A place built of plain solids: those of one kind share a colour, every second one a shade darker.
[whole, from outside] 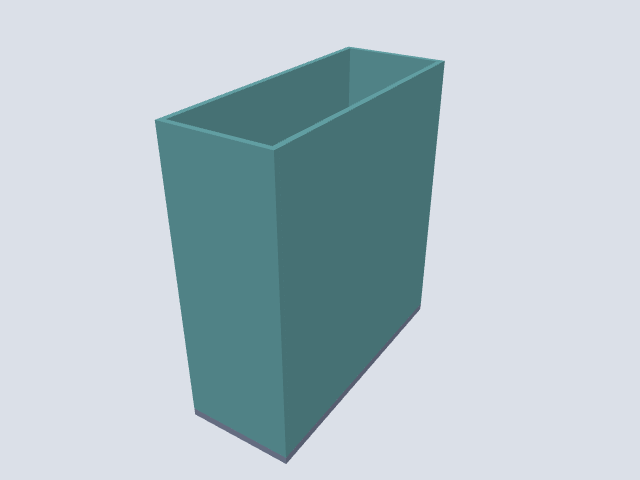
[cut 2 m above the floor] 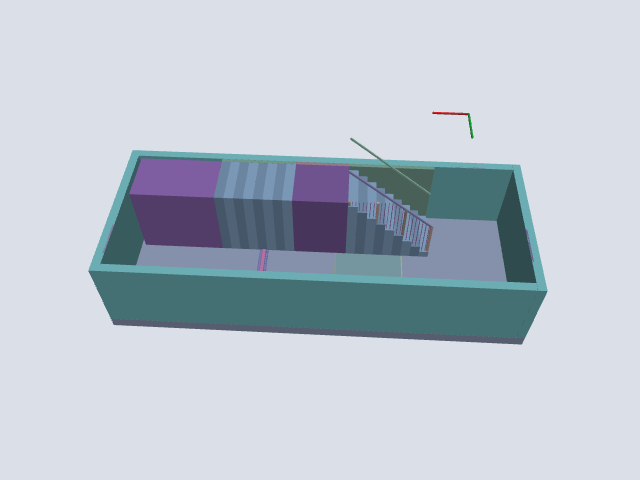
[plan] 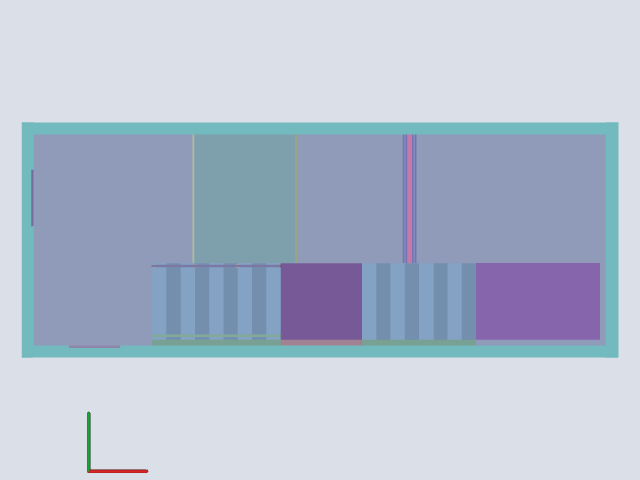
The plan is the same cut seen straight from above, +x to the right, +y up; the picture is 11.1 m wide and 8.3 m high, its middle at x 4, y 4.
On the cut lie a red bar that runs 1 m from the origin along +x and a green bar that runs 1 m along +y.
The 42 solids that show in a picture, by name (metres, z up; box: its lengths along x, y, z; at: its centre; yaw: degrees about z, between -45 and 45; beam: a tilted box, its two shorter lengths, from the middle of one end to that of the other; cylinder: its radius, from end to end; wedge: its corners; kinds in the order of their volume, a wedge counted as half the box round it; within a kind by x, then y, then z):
{
 "wall_1": {"box": [0.21, 4.07, 10.8], "at": [-1.05, 4.0, 5.4]},
 "wall_2": {"box": [9.89, 0.21, 10.8], "at": [4.0, 2.07, 5.4]},
 "wall_3": {"box": [9.89, 0.21, 10.8], "at": [4.0, 5.93, 5.4]},
 "wall_4": {"box": [0.22, 4.07, 10.8], "at": [9.05, 4.0, 5.4]},
 "landing_slab_1": {"box": [1.41, 1.33, 2.07], "at": [4.02, 2.94, 1.04]},
 "landing_slab_2": {"box": [2.15, 1.33, 3.94], "at": [7.77, 2.94, 1.97]},
 "floor_slab_1": {"box": [10.32, 4.07, 0.3], "at": [4.0, 4.0, -0.15]},
 "tread_slab_1": {"box": [0.26, 1.33, 0.21], "at": [1.22, 2.94, 0.1]},
 "tread_slab_2": {"box": [0.25, 1.33, 0.41], "at": [1.47, 2.94, 0.21]},
 "tread_slab_3": {"box": [0.26, 1.33, 0.62], "at": [1.72, 2.94, 0.31]},
 "tread_slab_4": {"box": [0.25, 1.33, 0.83], "at": [1.96, 2.94, 0.41]},
 "tread_slab_5": {"box": [0.26, 1.33, 1.03], "at": [2.21, 2.94, 0.52]},
 "tread_slab_6": {"box": [0.25, 1.33, 1.24], "at": [2.46, 2.94, 0.62]},
 "tread_slab_7": {"box": [0.25, 1.33, 1.45], "at": [2.7, 2.94, 0.73]},
 "tread_slab_8": {"box": [0.25, 1.33, 1.66], "at": [2.95, 2.94, 0.83]},
 "tread_slab_9": {"box": [0.26, 1.33, 1.87], "at": [3.2, 2.94, 0.93]},
 "tread_slab_10": {"box": [0.25, 1.33, 2.28], "at": [4.85, 2.94, 1.14]},
 "tread_slab_11": {"box": [0.25, 1.33, 2.49], "at": [5.1, 2.94, 1.24]},
 "tread_slab_12": {"box": [0.25, 1.33, 2.7], "at": [5.34, 2.94, 1.35]},
 "tread_slab_13": {"box": [0.26, 1.33, 2.9], "at": [5.59, 2.94, 1.45]},
 "tread_slab_14": {"box": [0.26, 1.33, 3.11], "at": [5.84, 2.94, 1.55]},
 "tread_slab_15": {"box": [0.25, 1.33, 3.31], "at": [6.09, 2.94, 1.66]},
 "tread_slab_16": {"box": [0.25, 1.33, 3.52], "at": [6.33, 2.94, 1.76]},
 "tread_slab_17": {"box": [0.25, 1.33, 3.73], "at": [6.57, 2.94, 1.86]},
 "wall_wall_1": {"box": [2.22, 0.1, 10.27], "at": [2.21, 2.23, 5.14]},
 "wall_wall_2": {"box": [1.97, 0.1, 10.27], "at": [5.71, 2.23, 5.14]},
 "wall_land_wall_1": {"box": [1.41, 0.1, 10.27], "at": [4.03, 2.23, 5.14]},
 "corr_field_top_1": {"box": [1.75, 2.23, 0.09], "at": [2.7, 4.71, -0.04]},
 "door_leaf_1": {"box": [0.89, 0.045, 2.09], "at": [0.1, 2.15, 1.05]},
 "door_leaf_2": {"box": [0.045, 0.89, 2.09], "at": [8.96, 5.08, 1.05]},
 "corr_cablecover_1": {"box": [0.24, 2.23, 0.09], "at": [5.55, 4.71, -0.04]},
 "corr_cablecover_2": {"box": [0.19, 2.23, 0.09], "at": [5.55, 4.71, -0.03]},
 "corr_cablecover_3": {"box": [0.14, 2.23, 0.09], "at": [5.55, 4.71, -0.02]},
 "door_front_leaf_1": {"box": [0.045, 0.98, 2.11], "at": [-0.97, 4.73, 1.06]},
 "corr_cablecover_top_1": {"box": [0.09, 2.23, 0.09], "at": [5.55, 4.71, -0.01]},
 "corr_strip_top_1": {"box": [0.04, 2.23, 0.09], "at": [1.81, 4.71, -0.04]},
 "corr_strip_top_2": {"box": [0.04, 2.23, 0.09], "at": [3.58, 4.71, -0.04]},
 "posts_1": {"box": [0.07, 0.07, 0.97], "at": [1.13, 3.55, 0.69]},
 "posts_2": {"box": [0.07, 0.07, 0.95], "at": [1.85, 3.55, 1.3]},
 "posts_3": {"box": [0.07, 0.07, 1.14], "at": [2.57, 3.55, 1.81]},
 "rail_top_1": {"beam": [0.048, 0.048], "from": [1.1, 3.55, 1.15], "to": [3.32, 3.55, 3.01]},
 "handrail_rail_1": {"beam": [0.045, 0.045], "from": [1.1, 2.35, 1.15], "to": [3.32, 2.35, 3.01]}
}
